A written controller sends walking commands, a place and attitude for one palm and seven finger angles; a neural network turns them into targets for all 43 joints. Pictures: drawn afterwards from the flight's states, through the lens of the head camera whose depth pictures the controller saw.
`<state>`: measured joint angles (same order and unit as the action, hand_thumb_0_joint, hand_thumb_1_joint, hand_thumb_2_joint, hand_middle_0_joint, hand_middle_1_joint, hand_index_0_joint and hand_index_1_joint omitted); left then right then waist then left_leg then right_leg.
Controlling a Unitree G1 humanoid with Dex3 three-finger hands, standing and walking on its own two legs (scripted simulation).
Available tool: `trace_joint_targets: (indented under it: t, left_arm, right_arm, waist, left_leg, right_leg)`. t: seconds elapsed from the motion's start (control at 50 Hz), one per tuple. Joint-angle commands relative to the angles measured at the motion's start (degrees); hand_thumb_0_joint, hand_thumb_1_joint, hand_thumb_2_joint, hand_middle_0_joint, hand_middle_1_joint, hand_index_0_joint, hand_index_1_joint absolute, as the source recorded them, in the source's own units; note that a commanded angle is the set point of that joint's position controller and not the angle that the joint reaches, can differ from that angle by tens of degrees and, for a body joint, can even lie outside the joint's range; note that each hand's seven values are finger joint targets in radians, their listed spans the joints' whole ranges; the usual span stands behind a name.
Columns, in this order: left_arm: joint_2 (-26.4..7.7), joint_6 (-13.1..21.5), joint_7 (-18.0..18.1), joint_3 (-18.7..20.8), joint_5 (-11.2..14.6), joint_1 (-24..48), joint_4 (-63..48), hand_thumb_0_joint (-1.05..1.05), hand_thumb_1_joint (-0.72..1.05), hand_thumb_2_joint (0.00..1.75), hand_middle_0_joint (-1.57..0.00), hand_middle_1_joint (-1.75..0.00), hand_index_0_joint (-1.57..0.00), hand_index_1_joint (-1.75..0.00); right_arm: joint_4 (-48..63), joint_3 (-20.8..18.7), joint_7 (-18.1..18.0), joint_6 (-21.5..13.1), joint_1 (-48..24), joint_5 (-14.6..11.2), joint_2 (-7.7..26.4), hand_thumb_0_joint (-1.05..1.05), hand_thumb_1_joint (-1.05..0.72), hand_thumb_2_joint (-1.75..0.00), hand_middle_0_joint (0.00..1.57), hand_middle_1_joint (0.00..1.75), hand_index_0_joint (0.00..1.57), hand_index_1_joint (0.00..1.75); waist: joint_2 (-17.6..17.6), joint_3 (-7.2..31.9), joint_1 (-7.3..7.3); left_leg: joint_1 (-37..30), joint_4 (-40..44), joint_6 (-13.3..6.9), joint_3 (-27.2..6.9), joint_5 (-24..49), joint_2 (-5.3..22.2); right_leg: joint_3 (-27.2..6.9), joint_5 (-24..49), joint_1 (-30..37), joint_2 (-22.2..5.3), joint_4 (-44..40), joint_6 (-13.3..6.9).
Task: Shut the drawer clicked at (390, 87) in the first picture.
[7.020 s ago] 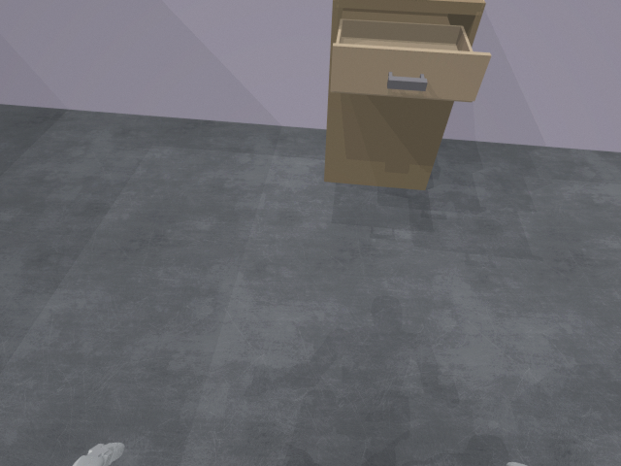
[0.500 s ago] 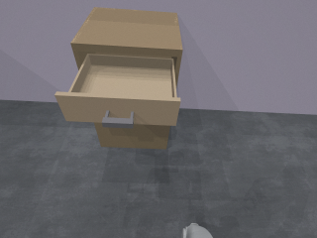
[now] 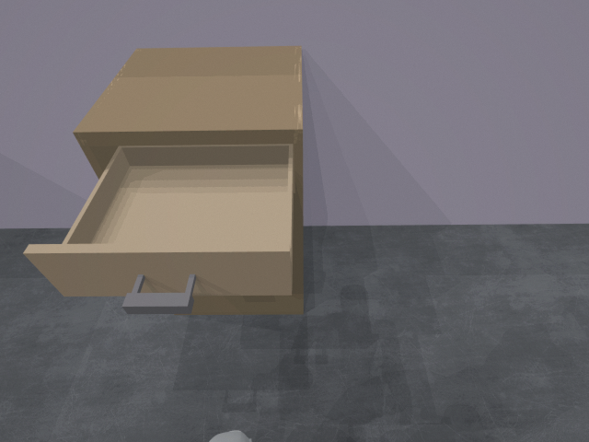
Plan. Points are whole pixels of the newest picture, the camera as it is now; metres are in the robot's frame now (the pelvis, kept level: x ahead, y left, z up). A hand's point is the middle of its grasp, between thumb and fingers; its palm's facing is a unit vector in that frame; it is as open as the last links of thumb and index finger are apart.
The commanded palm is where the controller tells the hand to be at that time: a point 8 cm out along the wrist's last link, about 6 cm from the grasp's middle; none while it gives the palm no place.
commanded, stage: come to a stop and stand still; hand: left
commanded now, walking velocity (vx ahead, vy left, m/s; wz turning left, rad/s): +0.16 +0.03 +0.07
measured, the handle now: (162, 291) +0.37 +0.26 -0.06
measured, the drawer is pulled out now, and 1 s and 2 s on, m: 0.30 0.30 0.30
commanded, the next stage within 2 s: look again from close up in 1.12 s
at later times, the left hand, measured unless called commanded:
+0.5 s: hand out of the picture +0.03 +0.19 -0.18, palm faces +0.04 -0.99 -0.17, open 7.4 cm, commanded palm none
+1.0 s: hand out of the picture +0.05 +0.13 -0.17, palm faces +0.05 -0.97 -0.23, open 7.2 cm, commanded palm none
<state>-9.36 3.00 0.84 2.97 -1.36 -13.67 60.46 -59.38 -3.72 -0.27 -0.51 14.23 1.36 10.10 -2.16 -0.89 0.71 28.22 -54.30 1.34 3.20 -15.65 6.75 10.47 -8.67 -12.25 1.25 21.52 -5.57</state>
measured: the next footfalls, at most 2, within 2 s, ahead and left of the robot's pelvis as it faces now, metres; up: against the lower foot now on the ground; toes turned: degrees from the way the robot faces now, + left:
left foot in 0.20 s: +0.07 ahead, +0.11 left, +0.00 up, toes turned +1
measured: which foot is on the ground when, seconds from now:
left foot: up 0.00-0.18, down 0.20-1.00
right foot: down 0.00-1.00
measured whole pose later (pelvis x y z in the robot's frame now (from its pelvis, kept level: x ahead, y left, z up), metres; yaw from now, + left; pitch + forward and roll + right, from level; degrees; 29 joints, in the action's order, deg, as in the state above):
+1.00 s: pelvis +0.02 -0.05 +0.00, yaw +0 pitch -3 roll +0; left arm -8.3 -0.1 2.0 1.6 -0.5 -13.6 63.3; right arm -66.8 -0.8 -2.0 1.4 19.0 0.7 8.1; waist -2.2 -2.2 0.6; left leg 10.0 -23.8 3.1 -1.1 -11.5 5.7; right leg 6.2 -13.1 -7.9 4.3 22.9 -5.6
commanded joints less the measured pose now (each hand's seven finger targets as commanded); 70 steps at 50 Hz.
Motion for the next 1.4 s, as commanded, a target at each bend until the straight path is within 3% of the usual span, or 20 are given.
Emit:
trace_joint_targets:
  t: [0.0, 0.08, 0.14, 0.18, 0.34, 0.5, 0.56, 0.6, 0.64, 0.7, 0.88, 1.06, 1.18, 1.2, 1.22, 1.24, 1.26, 1.28, 1.34, 1.38]
  left_arm:
    - [-6.0, 1.3, -0.1, 0.4, 0.2, -6.0, -0.1, 0.0, 0.9, 0.9, -0.2, -0.3, -0.2, -0.3]
    - [-6.2, 0.9, 0.1, 0.4, 0.1, -7.6, 1.7, 0.0, 0.9, 0.9, -0.2, -0.3, -0.2, -0.3]
    - [-4.3, 0.1, 0.6, -0.8, 0.8, -6.9, 3.1, 0.0, 0.9, 0.9, -0.2, -0.3, -0.2, -0.3]
    - [-1.5, -0.5, 1.2, -1.6, 0.8, -9.6, 3.6, 0.0, 0.9, 0.9, -0.2, -0.3, -0.2, -0.3]
    - [-3.7, -3.0, 1.4, -1.0, 0.4, -10.0, 2.9, 0.0, 0.9, 0.9, -0.2, -0.3, -0.2, -0.3]
    - [-2.6, -5.1, 1.1, 0.6, -0.1, -8.7, -0.7, 0.0, 0.9, 0.9, -0.2, -0.3, -0.2, -0.3]
    - [-2.0, -4.6, 1.0, 0.2, 0.1, -9.5, -0.4, 0.0, 0.9, 0.9, -0.2, -0.3, -0.2, -0.3]
    - [-3.9, -3.7, 1.1, 0.1, -0.2, -10.9, 0.3, 0.0, 0.9, 0.9, -0.2, -0.3, -0.2, -0.3]
    - [-9.3, -2.8, 1.2, 0.2, 0.1, -4.6, -1.2, 0.0, 0.9, 0.9, -0.2, -0.3, -0.2, -0.3]
    - [-7.3, -2.4, 1.4, -0.6, 0.5, -0.6, -0.8, 0.0, 0.9, 0.9, -0.2, -0.3, -0.2, -0.3]
    - [-6.4, -2.4, 1.6, -0.3, 1.2, -2.8, 1.6, 0.0, 0.9, 0.9, -0.2, -0.3, -0.2, -0.3]
    - [-4.4, -2.5, 1.4, -0.2, 1.0, -4.6, 2.1, 0.0, 0.9, 0.9, -0.2, -0.3, -0.2, -0.3]
    - [-3.0, -2.0, 1.4, -0.5, 1.1, -7.1, 3.3, 0.0, 0.9, 0.9, -0.2, -0.3, -0.2, -0.3]
    - [-4.8, 0.3, 3.9, -0.6, 0.2, -12.3, 3.8, 0.0, 0.9, 0.9, -0.2, -0.3, -0.2, -0.3]
    - [-7.0, 0.8, 3.7, -0.2, 0.0, -11.7, 1.8, 0.0, 0.9, 0.9, -0.2, -0.3, -0.2, -0.3]
    - [-6.4, 0.3, 3.6, -0.4, 0.3, -9.3, 1.4, 0.0, 0.9, 0.9, -0.2, -0.3, -0.2, -0.3]
    - [-6.2, 0.1, 3.1, -0.5, 0.5, -7.9, 0.0, 0.0, 0.9, 0.9, -0.2, -0.3, -0.2, -0.3]
    - [-5.5, 0.2, 2.7, -0.7, 0.0, -7.3, -0.6, 0.0, 0.9, 0.9, -0.2, -0.3, -0.2, -0.3]
    - [-2.2, -0.9, 2.1, -1.6, 0.5, -6.6, -0.3, 0.0, 0.9, 0.9, -0.2, -0.3, -0.2, -0.3]
    - [-0.8, -1.4, 1.9, -2.0, 0.6, -8.2, -0.2, 0.0, 0.9, 0.9, -0.2, -0.3, -0.2, -0.3]
  right_arm:
    - [1.1, 0.8, 0.6, -0.4, 1.7, 0.0, 0.5, 0.0, -0.9, -0.9, 0.2, 0.3, 0.2, 0.3]
    - [1.6, 1.4, 0.3, -1.1, -2.1, -0.4, 0.7, 0.0, -0.9, -0.9, 0.2, 0.3, 0.2, 0.3]
    - [-1.1, 2.5, -0.8, -1.4, 1.6, -0.7, 0.5, 0.0, -0.9, -0.9, 0.2, 0.3, 0.2, 0.3]
    - [-1.7, 2.3, -1.5, -1.9, 1.9, -0.7, 4.1, 0.0, -0.9, -0.9, 0.2, 0.3, 0.2, 0.3]
    - [-1.0, 1.3, -3.1, -0.3, -0.4, -1.3, 5.1, 0.0, -0.9, -0.9, 0.2, 0.3, 0.2, 0.3]
    - [0.5, -0.5, -3.7, 0.3, -1.5, -0.3, 7.5, 0.0, -0.9, -0.9, 0.2, 0.3, 0.2, 0.3]
    - [1.0, -0.3, -2.7, 0.5, -3.7, 0.0, 7.2, 0.0, -0.9, -0.9, 0.2, 0.3, 0.2, 0.3]
    - [0.6, -0.1, -2.1, 0.8, -3.3, -0.6, 5.9, 0.0, -0.9, -0.9, 0.2, 0.3, 0.2, 0.3]
    - [0.9, 0.8, -1.3, 1.9, -2.4, -0.9, 1.8, 0.0, -0.9, -0.9, 0.2, 0.3, 0.2, 0.3]
    - [-2.2, 1.5, -1.2, 2.1, 0.5, -0.5, 1.4, 0.0, -0.9, -0.9, 0.2, 0.3, 0.2, 0.3]
    - [-6.0, 2.7, -2.0, 1.2, 6.1, -0.5, 1.9, 0.0, -0.9, -0.9, 0.2, 0.3, 0.2, 0.3]
    - [-6.5, 2.6, -2.3, 1.2, 10.6, -0.4, 0.3, 0.0, -0.9, -0.9, 0.2, 0.3, 0.2, 0.3]
    - [-6.3, 2.9, -2.5, 0.4, 11.2, -0.5, 0.0, 0.0, -0.9, -0.9, 0.2, 0.3, 0.2, 0.3]
    - [-2.6, 2.5, -1.9, -0.9, 3.5, -0.5, 1.8, 0.0, -0.9, -0.9, 0.2, 0.3, 0.2, 0.3]
    - [-0.8, 2.1, -2.2, 0.3, 10.3, -0.7, 0.2, 0.0, -0.9, -0.9, 0.2, 0.3, 0.2, 0.3]
    - [-0.8, 2.0, -1.8, 0.2, 11.0, -1.5, -0.9, 0.0, -0.9, -0.9, 0.2, 0.3, 0.2, 0.3]
    - [0.6, 2.9, -1.4, 0.0, 9.8, -1.5, -2.5, 0.0, -0.9, -0.9, 0.2, 0.3, 0.2, 0.3]
    - [0.7, 3.0, -1.3, -0.2, 9.9, -1.2, -2.3, 0.0, -0.9, -0.9, 0.2, 0.3, 0.2, 0.3]
    - [0.1, 3.0, -1.4, -0.7, 11.5, -0.6, 0.0, 0.0, -0.9, -0.9, 0.2, 0.3, 0.2, 0.3]
    - [0.3, 3.2, -1.6, -1.3, 11.0, -0.1, 2.3, 0.0, -0.9, -0.9, 0.2, 0.3, 0.2, 0.3]
  waist:
    - [5.9, -2.1, -1.49]
    - [5.7, -2.0, -2.37]
    - [5.1, 1.1, -0.43]
    - [0.0, 2.1, -1.81]
    - [-1.8, 1.1, -1.0]
    - [-5.2, 3.4, -1.63]
    - [-3.8, 3.8, -2.91]
    - [2.4, 3.2, -3.63]
    - [16.6, -0.8, -1.06]
    - [10.1, -3.6, 0.47]
    - [2.8, -4.1, -0.84]
    - [4.7, -6.2, -0.31]
    - [3.1, -5.1, -0.62]
    - [9.1, -8.0, -3.53]
    - [4.2, -1.7, 1.6]
    - [-1.1, 3.3, 2.3]
    - [-0.6, 6.3, 1.26]
    - [4.3, 5.4, 1.24]
    - [3.9, -2.9, 1.58]
    - [-2.4, -5.4, 0.05]
  left_leg:
    - [-1.5, 8.8, 0.3, -0.3, -0.3, -0.2]
    - [-5.7, 16.9, -0.1, -0.2, -2.4, -1.6]
    - [-19.5, 31.7, 0.1, -1.3, 12.0, -2.3]
    - [-24.2, 30.6, -2.7, -5.1, 33.0, 4.6]
    - [-24.0, 33.4, -4.9, -6.1, 33.1, 5.2]
    - [-21.1, 35.8, -13.3, -11.5, 35.2, 13.0]
    - [-16.5, 34.4, -10.7, -8.5, 25.4, 10.0]
    - [-12.6, 28.2, -5.4, -5.0, 12.4, 3.7]
    - [-11.4, 22.6, -0.4, 0.2, -6.1, -4.1]
    - [-14.3, 21.4, -1.0, -2.9, -1.8, -2.8]
    - [-17.4, 31.6, -0.2, -3.2, 5.9, -1.7]
    - [-17.0, 31.1, -0.8, -3.2, 4.1, -1.8]
    - [-16.5, 32.1, -0.7, -3.5, 6.4, -1.7]
    - [-5.0, 16.9, 1.8, 2.1, -6.9, -4.6]
    - [-7.4, 11.6, -0.6, -3.9, -6.3, -4.2]
    - [-10.7, 11.5, -1.3, -2.6, -4.2, -3.3]
    - [-12.2, 15.2, -1.3, -1.6, -3.4, -4.1]
    - [-12.9, 18.7, -1.1, -0.7, -3.2, -4.4]
    - [-17.0, 28.2, -2.3, -3.7, 1.8, -2.7]
    - [-11.1, 32.4, -4.4, -8.8, 2.4, 1.2]
  right_leg:
    - [-14.5, -2.4, 1.0, -17.4, -13.6, -5.0]
    - [-15.1, 5.4, 3.4, -18.1, -10.6, -5.4]
    - [-9.6, 15.7, 1.8, -12.5, -2.4, -0.2]
    - [-8.0, 7.9, -0.2, -8.6, -0.4, 3.8]
    - [-7.7, 3.9, 0.3, -7.2, 2.0, 5.1]
    - [-10.4, -19.4, -7.6, -4.6, 25.2, 5.5]
    - [-9.3, -14.2, -1.6, -4.6, 16.5, 5.6]
    - [-12.2, -0.3, 4.1, -6.2, 0.0, 5.6]
    - [-23.7, -0.4, -3.3, -17.6, -7.7, -0.2]
    - [-20.7, -0.5, -5.1, -14.6, -7.4, -1.9]
    - [-16.0, -4.9, 0.9, -8.8, -8.8, 4.8]
    - [-16.4, -13.8, -2.1, -8.6, -12.1, 4.5]
    - [-15.1, -8.6, -0.1, -8.1, -9.9, 4.1]
    - [-22.2, 41.6, 4.4, -12.3, -6.6, 13.5]
    - [-20.4, 48.3, 7.1, -15.8, -3.3, 13.4]
    - [-14.6, 36.0, 6.3, -13.5, -1.7, 6.7]
    - [-14.5, 28.9, 8.1, -13.2, -0.3, 0.3]
    - [-14.6, 18.4, 6.2, -13.0, -1.2, -1.8]
    - [-14.3, -8.8, -5.4, -8.6, -1.7, 0.4]
    - [-12.4, -8.9, -3.6, -5.1, 1.4, 2.0]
